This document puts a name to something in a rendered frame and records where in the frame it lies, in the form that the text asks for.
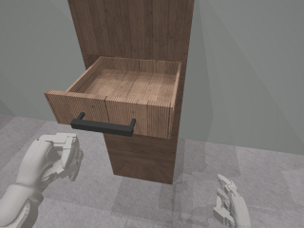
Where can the drawer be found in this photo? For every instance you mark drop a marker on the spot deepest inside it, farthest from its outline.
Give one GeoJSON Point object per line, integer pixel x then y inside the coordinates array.
{"type": "Point", "coordinates": [116, 90]}

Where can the left robot forearm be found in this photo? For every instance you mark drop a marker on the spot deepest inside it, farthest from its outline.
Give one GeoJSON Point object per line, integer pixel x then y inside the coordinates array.
{"type": "Point", "coordinates": [19, 206]}

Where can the handle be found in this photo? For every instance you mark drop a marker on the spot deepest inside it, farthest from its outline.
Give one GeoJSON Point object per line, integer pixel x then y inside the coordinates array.
{"type": "Point", "coordinates": [101, 127]}

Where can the cabinet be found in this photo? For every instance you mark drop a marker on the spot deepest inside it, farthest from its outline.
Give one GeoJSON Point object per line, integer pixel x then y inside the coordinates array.
{"type": "Point", "coordinates": [157, 30]}

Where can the left robot hand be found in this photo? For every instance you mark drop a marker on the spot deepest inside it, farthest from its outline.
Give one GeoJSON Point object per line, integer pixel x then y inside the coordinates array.
{"type": "Point", "coordinates": [61, 151]}

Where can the right robot hand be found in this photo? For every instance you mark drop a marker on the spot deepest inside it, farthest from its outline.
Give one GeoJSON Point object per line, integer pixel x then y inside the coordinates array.
{"type": "Point", "coordinates": [236, 213]}

